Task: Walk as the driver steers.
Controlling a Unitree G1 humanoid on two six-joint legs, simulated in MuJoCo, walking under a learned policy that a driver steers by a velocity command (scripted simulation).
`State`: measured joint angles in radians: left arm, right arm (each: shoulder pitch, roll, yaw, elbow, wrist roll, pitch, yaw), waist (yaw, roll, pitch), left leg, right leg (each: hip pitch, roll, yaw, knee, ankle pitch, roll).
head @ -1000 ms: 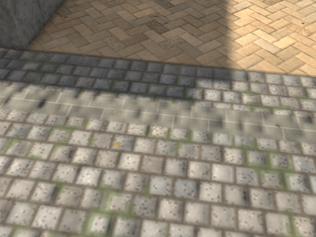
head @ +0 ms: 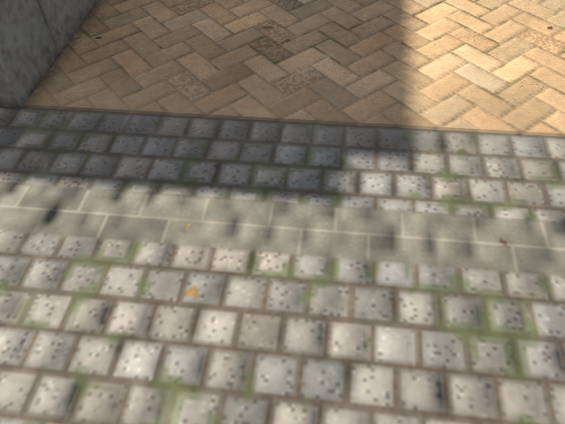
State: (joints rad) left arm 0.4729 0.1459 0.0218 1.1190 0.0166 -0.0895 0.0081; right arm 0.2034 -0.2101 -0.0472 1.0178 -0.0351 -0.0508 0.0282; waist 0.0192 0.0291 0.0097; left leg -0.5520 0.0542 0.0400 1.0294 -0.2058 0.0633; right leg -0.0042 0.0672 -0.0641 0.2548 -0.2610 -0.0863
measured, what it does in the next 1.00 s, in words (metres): walks ahead: left foot, then right foot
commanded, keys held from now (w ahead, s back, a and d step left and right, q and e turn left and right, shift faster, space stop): w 1.00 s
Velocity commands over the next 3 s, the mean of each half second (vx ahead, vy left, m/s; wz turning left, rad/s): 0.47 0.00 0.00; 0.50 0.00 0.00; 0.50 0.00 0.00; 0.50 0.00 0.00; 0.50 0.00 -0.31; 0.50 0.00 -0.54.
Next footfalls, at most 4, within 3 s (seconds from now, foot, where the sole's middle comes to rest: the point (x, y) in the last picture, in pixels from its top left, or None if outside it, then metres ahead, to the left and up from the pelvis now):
0.24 left None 0.31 0.08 -0.78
0.80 right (341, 377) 0.63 -0.07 -0.78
1.32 left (273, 275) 0.93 0.11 -0.78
1.90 right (331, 197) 1.23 -0.07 -0.78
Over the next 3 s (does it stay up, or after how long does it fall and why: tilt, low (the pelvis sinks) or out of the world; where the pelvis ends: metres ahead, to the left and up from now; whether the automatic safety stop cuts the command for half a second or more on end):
stays up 1.62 -0.08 -0.03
